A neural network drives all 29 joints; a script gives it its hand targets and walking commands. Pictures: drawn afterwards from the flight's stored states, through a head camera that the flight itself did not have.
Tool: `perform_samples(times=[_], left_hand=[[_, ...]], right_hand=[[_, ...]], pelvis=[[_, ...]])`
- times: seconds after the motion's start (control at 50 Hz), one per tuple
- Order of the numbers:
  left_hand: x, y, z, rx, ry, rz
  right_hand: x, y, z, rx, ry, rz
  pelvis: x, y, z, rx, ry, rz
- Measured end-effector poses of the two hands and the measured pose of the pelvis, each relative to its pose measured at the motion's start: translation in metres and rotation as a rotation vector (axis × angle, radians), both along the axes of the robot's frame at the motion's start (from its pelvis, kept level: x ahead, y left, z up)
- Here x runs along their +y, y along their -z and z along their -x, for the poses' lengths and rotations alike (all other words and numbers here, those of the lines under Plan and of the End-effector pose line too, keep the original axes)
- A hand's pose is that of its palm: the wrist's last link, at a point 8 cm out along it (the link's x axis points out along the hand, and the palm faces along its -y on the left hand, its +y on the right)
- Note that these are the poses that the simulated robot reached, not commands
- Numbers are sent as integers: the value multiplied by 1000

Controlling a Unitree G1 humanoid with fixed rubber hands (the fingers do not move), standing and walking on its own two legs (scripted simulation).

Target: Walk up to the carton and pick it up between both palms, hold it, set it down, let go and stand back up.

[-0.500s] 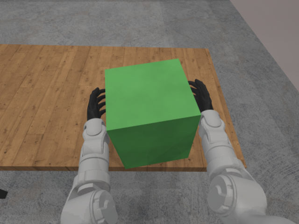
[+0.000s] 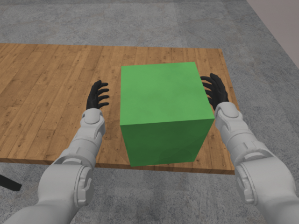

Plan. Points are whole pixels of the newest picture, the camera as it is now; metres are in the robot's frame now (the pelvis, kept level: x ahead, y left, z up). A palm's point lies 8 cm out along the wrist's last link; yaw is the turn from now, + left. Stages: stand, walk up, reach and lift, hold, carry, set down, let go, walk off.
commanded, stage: set down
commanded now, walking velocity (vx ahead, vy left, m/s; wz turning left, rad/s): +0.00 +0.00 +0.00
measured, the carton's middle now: (160, 117) +0.42 +0.01 +0.02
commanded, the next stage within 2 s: none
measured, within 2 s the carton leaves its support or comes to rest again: neither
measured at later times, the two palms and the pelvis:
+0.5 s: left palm (87, 88) +0.41 +0.20 +0.14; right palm (241, 83) +0.45 -0.19 +0.15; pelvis -0.01 +0.00 +0.00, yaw +0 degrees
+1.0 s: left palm (76, 79) +0.40 +0.21 +0.18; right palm (242, 74) +0.44 -0.17 +0.18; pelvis -0.02 -0.01 +0.00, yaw +0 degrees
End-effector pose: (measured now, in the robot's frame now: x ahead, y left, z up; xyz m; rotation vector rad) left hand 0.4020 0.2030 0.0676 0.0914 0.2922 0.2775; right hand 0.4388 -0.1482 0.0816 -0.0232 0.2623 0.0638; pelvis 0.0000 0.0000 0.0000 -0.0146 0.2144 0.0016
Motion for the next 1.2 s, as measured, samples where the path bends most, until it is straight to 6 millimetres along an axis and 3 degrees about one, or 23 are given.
perform_samples(times=[0.24, 0.44, 0.76, 1.04, 1.12, 1.2], left_hand=[[5, -21, -3, -14, 6, -13], [2, -59, -12, -19, 19, -46], [12, -99, 2, 22, -13, -13], [10, -114, 7, 41, -25, 2], [10, -107, 16, 42, -19, 30], [12, -90, 32, 57, -19, 67]], right_hand=[[-24, -14, 1, 14, 28, -9], [-37, -55, -9, -61, 17, -61], [-21, -96, 2, -11, -57, -33], [-23, -105, 2, -5, -77, -24], [-23, -107, 6, -28, -91, -29], [-28, -95, 16, -15, -88, -8]], pelvis=[[0, 0, 2, -5, 0, -1], [-1, 0, 3, -7, 0, -2], [-7, 0, 18, -24, -1, -9], [-10, -1, 19, -38, -1, -13], [-11, -2, 18, -62, -2, -14], [-12, -4, 19, -90, -2, -15]])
